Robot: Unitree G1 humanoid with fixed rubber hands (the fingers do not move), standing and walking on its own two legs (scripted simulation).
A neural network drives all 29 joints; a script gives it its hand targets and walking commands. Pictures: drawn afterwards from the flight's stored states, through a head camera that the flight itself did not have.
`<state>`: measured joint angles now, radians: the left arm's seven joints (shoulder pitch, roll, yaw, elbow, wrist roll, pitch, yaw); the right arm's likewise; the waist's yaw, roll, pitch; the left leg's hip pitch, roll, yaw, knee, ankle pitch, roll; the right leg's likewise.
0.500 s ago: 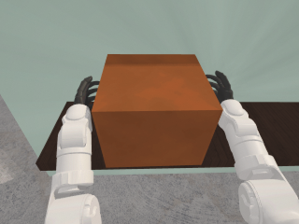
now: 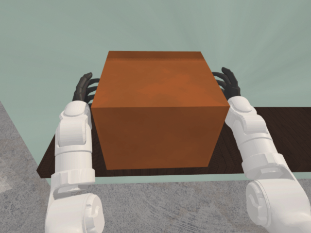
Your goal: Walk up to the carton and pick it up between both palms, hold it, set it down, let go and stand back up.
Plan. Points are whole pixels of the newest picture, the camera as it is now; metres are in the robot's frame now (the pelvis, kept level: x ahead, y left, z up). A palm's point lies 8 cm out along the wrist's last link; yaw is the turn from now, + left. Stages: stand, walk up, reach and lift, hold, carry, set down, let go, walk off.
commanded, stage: reach and lift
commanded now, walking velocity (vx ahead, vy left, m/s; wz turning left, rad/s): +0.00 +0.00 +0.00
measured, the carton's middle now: (156, 106) +0.43 +0.00 +0.15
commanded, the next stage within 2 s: hold in 0.70 s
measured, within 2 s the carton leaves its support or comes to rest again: neither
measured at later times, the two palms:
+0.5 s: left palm (82, 101) +0.37 +0.18 +0.21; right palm (232, 92) +0.38 -0.19 +0.23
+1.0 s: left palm (76, 95) +0.36 +0.19 +0.23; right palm (235, 81) +0.37 -0.18 +0.26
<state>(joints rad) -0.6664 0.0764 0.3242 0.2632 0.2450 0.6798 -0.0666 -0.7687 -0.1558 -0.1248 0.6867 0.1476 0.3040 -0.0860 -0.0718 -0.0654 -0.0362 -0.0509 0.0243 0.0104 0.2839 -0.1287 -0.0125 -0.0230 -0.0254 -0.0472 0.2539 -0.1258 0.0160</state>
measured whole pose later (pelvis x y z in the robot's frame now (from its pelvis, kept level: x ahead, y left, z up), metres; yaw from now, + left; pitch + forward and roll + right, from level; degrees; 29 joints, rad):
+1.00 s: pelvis +0.00 +0.00 +0.00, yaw +0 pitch -5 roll -1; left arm -0.68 0.08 0.34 0.15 0.23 0.83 -0.08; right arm -0.84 -0.21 -0.06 0.59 0.25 0.49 -0.13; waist -0.08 -0.04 -0.10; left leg -0.07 0.03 0.01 0.30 -0.14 -0.02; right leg -0.03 -0.02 -0.05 0.25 -0.13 0.01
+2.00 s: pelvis +0.01 +0.00 +0.00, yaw +0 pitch -5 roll -1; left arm -0.68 0.10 0.34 0.12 0.23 0.86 -0.09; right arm -0.85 -0.21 -0.04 0.54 0.27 0.54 -0.16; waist -0.08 -0.04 -0.10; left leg -0.06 0.04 0.00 0.30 -0.15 -0.02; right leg -0.02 -0.01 -0.05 0.24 -0.13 0.01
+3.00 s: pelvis +0.01 -0.01 +0.00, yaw +0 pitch -5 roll -1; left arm -0.69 0.10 0.34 0.15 0.23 0.85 -0.09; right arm -0.85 -0.21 -0.04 0.56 0.26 0.54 -0.15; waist -0.08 -0.03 -0.10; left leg -0.07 0.04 0.00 0.31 -0.15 -0.02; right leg -0.02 -0.01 -0.05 0.24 -0.13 0.01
